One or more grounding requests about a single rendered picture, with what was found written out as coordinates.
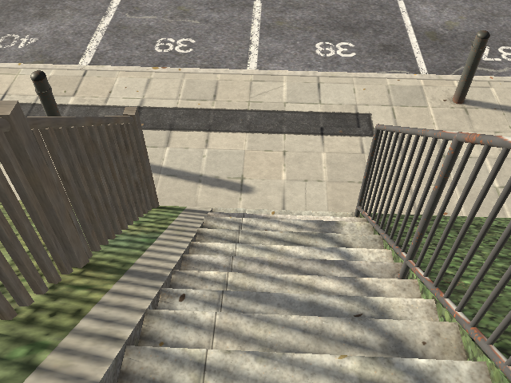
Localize stairs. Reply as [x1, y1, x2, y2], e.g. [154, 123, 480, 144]
[117, 207, 492, 383]

